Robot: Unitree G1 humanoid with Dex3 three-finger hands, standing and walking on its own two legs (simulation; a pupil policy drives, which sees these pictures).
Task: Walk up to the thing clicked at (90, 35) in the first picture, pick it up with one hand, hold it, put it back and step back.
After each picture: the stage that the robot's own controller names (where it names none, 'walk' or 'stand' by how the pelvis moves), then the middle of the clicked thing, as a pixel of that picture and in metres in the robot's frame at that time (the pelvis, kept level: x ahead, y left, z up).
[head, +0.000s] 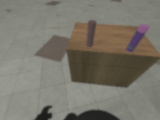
stand; (90, 34) +0.75 +0.05 +0.09
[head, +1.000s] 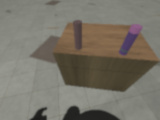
rise first; (78, 36) +0.65 +0.18 +0.12
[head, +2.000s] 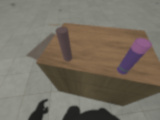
rise first; (65, 46) +0.46 +0.22 +0.13
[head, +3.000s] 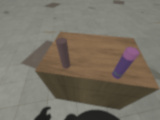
stand; (64, 55) +0.44 +0.23 +0.09
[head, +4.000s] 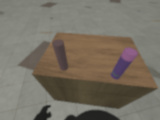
stand; (61, 57) +0.42 +0.23 +0.09
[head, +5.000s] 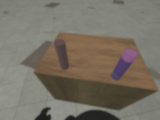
stand; (62, 56) +0.43 +0.23 +0.09
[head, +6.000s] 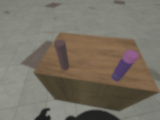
stand; (62, 57) +0.43 +0.23 +0.09
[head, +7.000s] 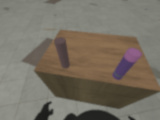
rise first; (63, 55) +0.43 +0.23 +0.09
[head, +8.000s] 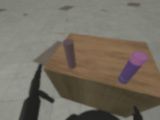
rise first; (70, 55) +0.45 +0.22 +0.09
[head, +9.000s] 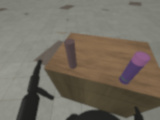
go down; (71, 55) +0.45 +0.21 +0.09
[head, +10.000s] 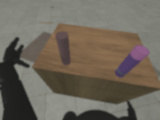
go down; (64, 51) +0.45 +0.19 +0.10
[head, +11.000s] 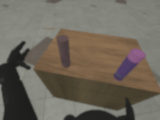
go down; (64, 53) +0.45 +0.20 +0.11
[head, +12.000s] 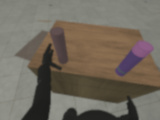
close in; (60, 48) +0.44 +0.21 +0.13
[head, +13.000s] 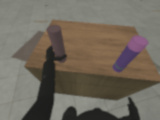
lift; (58, 47) +0.45 +0.21 +0.14
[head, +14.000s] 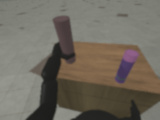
lift; (66, 43) +0.35 +0.15 +0.31
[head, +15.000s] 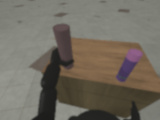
hold; (65, 50) +0.33 +0.17 +0.26
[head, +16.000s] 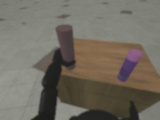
hold; (67, 51) +0.33 +0.16 +0.27
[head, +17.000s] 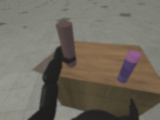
crouch; (68, 48) +0.34 +0.15 +0.29
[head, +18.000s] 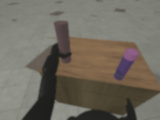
crouch; (64, 44) +0.41 +0.19 +0.25
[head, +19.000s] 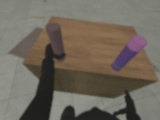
lower; (57, 45) +0.46 +0.21 +0.14
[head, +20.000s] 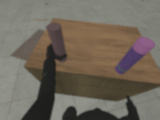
lower; (58, 46) +0.45 +0.21 +0.15
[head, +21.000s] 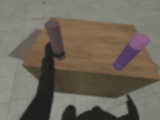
lower; (57, 44) +0.47 +0.21 +0.15
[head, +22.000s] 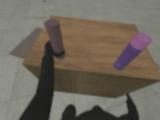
lower; (57, 42) +0.47 +0.21 +0.15
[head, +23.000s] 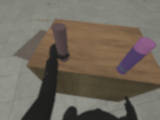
draw back; (62, 46) +0.45 +0.20 +0.15
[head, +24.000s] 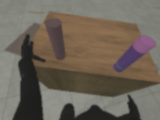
rise; (57, 43) +0.45 +0.20 +0.15
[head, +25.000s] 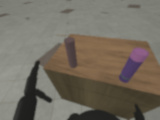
sink last; (71, 54) +0.46 +0.21 +0.12
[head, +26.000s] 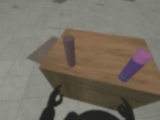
stand; (70, 53) +0.44 +0.19 +0.10
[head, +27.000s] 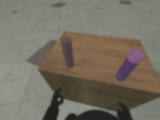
stand; (68, 54) +0.45 +0.20 +0.10
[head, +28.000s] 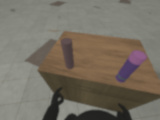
stand; (68, 55) +0.44 +0.20 +0.10
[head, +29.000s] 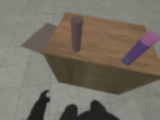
walk; (76, 37) +0.55 +0.14 +0.12
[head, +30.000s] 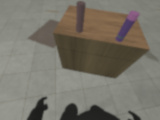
walk; (80, 18) +0.81 +0.18 +0.10
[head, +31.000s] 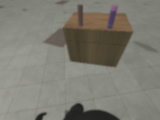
stand; (80, 16) +1.18 +0.28 +0.11
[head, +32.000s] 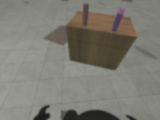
stand; (85, 15) +1.17 +0.18 +0.11
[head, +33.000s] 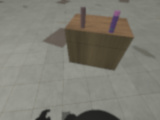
stand; (82, 18) +1.18 +0.18 +0.09
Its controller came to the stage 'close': yes
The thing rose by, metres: 0.20
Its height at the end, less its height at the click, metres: +0.00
